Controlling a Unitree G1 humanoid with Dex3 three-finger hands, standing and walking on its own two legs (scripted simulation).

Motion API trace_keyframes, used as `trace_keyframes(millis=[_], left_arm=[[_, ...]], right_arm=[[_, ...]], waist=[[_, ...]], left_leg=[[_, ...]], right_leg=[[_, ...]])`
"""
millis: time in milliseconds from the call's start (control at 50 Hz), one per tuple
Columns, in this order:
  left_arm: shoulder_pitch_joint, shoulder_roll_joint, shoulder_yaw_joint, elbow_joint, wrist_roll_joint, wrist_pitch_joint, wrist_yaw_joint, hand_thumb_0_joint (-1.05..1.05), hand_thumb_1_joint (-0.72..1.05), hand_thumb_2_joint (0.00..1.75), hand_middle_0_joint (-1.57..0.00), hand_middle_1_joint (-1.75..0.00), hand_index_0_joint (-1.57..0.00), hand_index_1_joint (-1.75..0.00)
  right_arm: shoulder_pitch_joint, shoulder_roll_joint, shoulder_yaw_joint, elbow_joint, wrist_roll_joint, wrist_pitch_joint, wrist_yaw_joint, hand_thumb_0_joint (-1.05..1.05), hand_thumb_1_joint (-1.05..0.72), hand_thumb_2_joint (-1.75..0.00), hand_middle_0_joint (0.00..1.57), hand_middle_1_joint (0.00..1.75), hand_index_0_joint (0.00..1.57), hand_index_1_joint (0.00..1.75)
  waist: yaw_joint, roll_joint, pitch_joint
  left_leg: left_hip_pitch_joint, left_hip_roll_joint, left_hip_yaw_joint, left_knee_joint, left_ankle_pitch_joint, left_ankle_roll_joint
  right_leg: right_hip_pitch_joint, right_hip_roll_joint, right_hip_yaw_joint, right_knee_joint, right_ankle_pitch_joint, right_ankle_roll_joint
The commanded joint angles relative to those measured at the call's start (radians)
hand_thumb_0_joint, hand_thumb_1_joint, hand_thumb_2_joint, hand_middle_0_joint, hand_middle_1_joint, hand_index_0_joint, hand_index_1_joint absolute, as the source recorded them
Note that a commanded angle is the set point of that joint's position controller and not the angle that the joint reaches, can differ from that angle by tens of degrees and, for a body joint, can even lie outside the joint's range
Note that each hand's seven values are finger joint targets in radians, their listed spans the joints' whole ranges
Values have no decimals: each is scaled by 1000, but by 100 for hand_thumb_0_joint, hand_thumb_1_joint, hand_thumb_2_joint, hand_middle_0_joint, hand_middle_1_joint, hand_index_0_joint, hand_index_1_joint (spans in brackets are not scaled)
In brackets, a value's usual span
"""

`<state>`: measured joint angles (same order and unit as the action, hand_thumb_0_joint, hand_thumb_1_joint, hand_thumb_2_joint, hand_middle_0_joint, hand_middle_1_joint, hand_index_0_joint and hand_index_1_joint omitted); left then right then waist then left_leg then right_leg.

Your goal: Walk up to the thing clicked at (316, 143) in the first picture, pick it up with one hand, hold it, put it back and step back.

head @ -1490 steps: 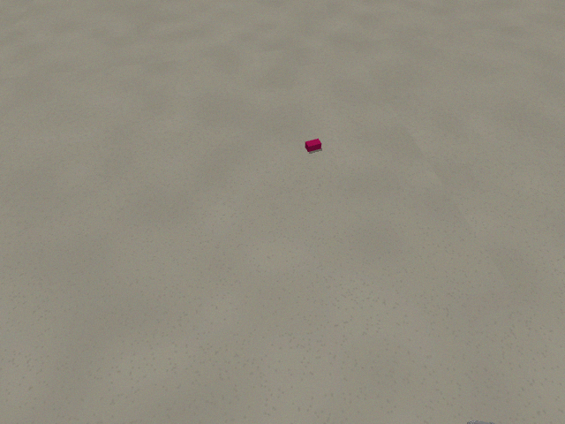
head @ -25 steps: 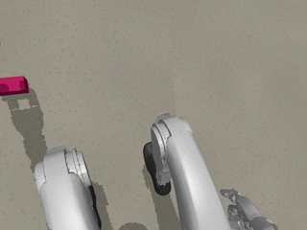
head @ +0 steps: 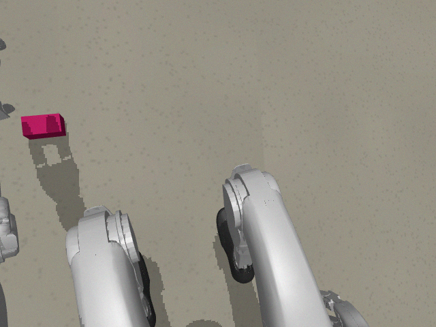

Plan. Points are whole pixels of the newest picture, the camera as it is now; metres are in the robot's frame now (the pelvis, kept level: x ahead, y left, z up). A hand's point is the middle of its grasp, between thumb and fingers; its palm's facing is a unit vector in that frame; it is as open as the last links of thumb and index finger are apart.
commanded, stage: home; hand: left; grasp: from above
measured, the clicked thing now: (44, 126) +0.53 +0.28 -0.33
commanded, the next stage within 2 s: none
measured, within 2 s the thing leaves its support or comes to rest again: neither
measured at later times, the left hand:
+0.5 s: hand out of the picture +0.34 +0.24 +0.08, palm faces -0.12 -0.83 -0.54, open 7.5 cm
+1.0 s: hand out of the picture +0.25 +0.19 +0.27, palm faces +0.18 -0.96 -0.21, open 7.4 cm
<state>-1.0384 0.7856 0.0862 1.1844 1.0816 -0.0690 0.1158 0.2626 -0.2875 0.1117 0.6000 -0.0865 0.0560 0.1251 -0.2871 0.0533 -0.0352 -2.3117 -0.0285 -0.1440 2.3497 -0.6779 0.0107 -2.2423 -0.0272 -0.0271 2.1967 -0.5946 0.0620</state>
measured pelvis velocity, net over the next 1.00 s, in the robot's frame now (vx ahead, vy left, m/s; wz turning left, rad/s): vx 0.08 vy -0.02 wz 0.14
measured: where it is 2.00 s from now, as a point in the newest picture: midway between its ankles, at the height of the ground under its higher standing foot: (191, 280)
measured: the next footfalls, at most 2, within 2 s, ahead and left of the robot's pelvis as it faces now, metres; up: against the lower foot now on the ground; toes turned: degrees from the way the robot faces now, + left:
none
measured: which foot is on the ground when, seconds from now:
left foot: down 0.00-1.00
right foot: down 0.00-1.00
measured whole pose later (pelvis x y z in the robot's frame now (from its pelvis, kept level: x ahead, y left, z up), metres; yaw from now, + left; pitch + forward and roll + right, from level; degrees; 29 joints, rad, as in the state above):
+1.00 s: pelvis +0.08 -0.02 +0.34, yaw +8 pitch +15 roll -3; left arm 0.34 0.22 0.05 0.00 -0.07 0.43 0.07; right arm 0.28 -0.21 0.04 0.54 0.04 -0.15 -0.17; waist -0.08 0.04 -0.17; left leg -0.87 0.04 -0.07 1.13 -0.53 -0.03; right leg -0.85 -0.03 -0.05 1.06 -0.47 0.03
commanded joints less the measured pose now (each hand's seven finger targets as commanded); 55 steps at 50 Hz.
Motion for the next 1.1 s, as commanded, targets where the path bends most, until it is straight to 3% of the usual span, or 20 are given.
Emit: trace_keyframes(millis=[0, 40, 80, 100, 160, 180, 300, 340, 440, 520, 620, 700, 740, 760, 840, 920, 1040, 1080], left_arm=[[-141, 222, 82, -410, -183, 44, -43, 0, 56, 83, -19, -35, -19, -36], [-69, 179, 88, -517, -264, 67, -67, 0, 64, 80, -18, -30, -18, -30], [17, 97, 68, -583, -345, 91, -92, 0, 73, 81, -18, -28, -18, -28], [57, 63, 56, -628, -381, 99, -100, 0, 77, 83, -19, -28, -19, -28], [148, -35, 14, -723, -473, 129, -116, 0, 90, 90, -20, -30, -20, -30], [172, -32, 20, -744, -497, 140, -116, 0, 90, 90, -20, -30, -20, -30], [352, -146, -4, -826, -650, 195, -92, 0, 90, 90, -20, -30, -20, -30], [400, -157, 8, -869, -695, 213, -76, 0, 90, 90, -20, -30, -20, -30], [580, -252, -1, -903, -828, 270, -47, 0, 90, 90, -20, -30, -20, -30], [715, -273, 25, -999, -936, 310, -35, 0, 90, 90, -20, -30, -20, -30], [856, -329, 35, -1100, -1030, 356, -22, 0, 90, 90, -20, -30, -20, -30], [978, -385, 33, -1168, -1090, 394, -18, 0, 90, 90, -20, -30, -20, -30], [1042, -386, 55, -1199, -1111, 407, -16, 0, 90, 90, -20, -30, -20, -30], [1084, -414, 34, -1219, -1120, 413, -20, 0, 90, 90, -20, -30, -20, -30], [1224, -435, 44, -1287, -1146, 437, -22, 0, 90, 90, -20, -30, -20, -30], [1364, -451, 34, -1364, -1148, 457, -30, 0, 90, 90, -20, -30, -20, -30], [1485, -477, -2, -1463, -1148, 480, -52, 0, 90, 90, -20, -30, -20, -30], [1505, -475, 4, -1486, -1147, 486, -60, 0, 90, 90, -20, -30, -20, -30]], right_arm=[[188, -287, -160, -50, 37, 21, -15, 0, -90, -90, 20, 30, 20, 30], [158, -261, -168, -63, 56, 32, -22, 0, -90, -90, 20, 30, 20, 30], [136, -243, -177, -73, 68, 36, -30, 0, -90, -90, 20, 30, 20, 30], [126, -230, -183, -77, 74, 33, -36, 0, -90, -90, 20, 30, 20, 30], [93, -219, -197, -83, 86, 19, -56, 0, -90, -90, 20, 30, 20, 30], [76, -218, -199, -78, 90, 13, -63, 0, -90, -90, 20, 30, 20, 30], [4, -173, -192, -95, 105, -43, -99, 0, -90, -90, 20, 30, 20, 30], [-16, -167, -189, -100, 110, -62, -114, 0, -90, -90, 20, 30, 20, 30], [-73, -130, -174, -121, 120, -107, -148, 0, -90, -90, 20, 30, 20, 30], [-107, -113, -164, -145, 123, -136, -170, 0, -90, -90, 20, 30, 20, 30], [-106, -86, -146, -164, 127, -166, -204, 0, -90, -90, 20, 30, 20, 30], [-96, -68, -127, -169, 129, -195, -240, 0, -90, -90, 20, 30, 20, 30], [-84, -61, -122, -174, 130, -210, -259, 0, -90, -90, 20, 30, 20, 30], [-80, -54, -119, -176, 130, -218, -267, 0, -90, -90, 20, 30, 20, 30], [-51, -49, -113, -189, 124, -244, -293, 0, -90, -90, 20, 30, 20, 30], [-21, -45, -116, -209, 120, -263, -311, 0, -90, -90, 20, 30, 20, 30], [-29, -39, -113, -232, 112, -293, -322, 0, -90, -90, 20, 30, 20, 30], [-29, -39, -117, -236, 110, -304, -325, 0, -90, -90, 20, 30, 20, 30]], waist=[[100, 348, -904], [105, 288, -887], [99, 223, -830], [112, 220, -836], [109, 210, -772], [120, 198, -755], [144, 164, -701], [157, 153, -699], [157, 77, -607], [186, 56, -604], [188, 30, -570], [200, 30, -489], [207, 19, -470], [200, 22, -453], [214, 12, -406], [227, 1, -361], [227, 3, -253], [233, -14, -235]], left_leg=[[697, -2, 78, -415, 256, -1], [695, 2, 67, -462, 207, 10], [684, 4, 55, -505, 165, 18], [723, 12, 48, -537, 155, 17], [815, 25, 9, -631, 104, 9], [849, 28, 2, -654, 96, 8], [981, 36, 19, -787, 93, 1], [1023, 33, 28, -826, 115, -1], [1070, 29, 56, -915, 105, 4], [1165, 30, 66, -991, 158, 5], [1288, 34, 66, -1100, 203, 6], [1372, 37, 61, -1201, 196, 4], [1413, 36, 70, -1234, 222, 6], [1433, 34, 75, -1251, 254, 5], [1520, 29, 86, -1324, 333, 3], [1605, 26, 96, -1392, 422, 0], [1658, 26, 93, -1477, 387, 2], [1667, 25, 99, -1487, 386, 4]], right_leg=[[480, 26, -99, -241, 182, -120], [520, 27, -86, -288, 166, -109], [539, 29, -78, -332, 145, -104], [548, 29, -77, -351, 137, -100], [554, 24, -78, -413, 112, -98], [560, 23, -77, -435, 108, -98], [699, 17, -60, -567, 109, -89], [763, 15, -52, -615, 120, -89], [918, 16, -28, -759, 101, -83], [1064, 15, -13, -852, 137, -80], [1215, 17, -4, -978, 183, -77], [1307, 20, -2, -1081, 181, -73], [1369, 23, -1, -1132, 201, -72], [1398, 24, -4, -1154, 228, -70], [1508, 30, -11, -1239, 293, -67], [1599, 35, -21, -1308, 366, -66], [1624, 43, -44, -1384, 326, -63], [1637, 42, -49, -1398, 319, -62]])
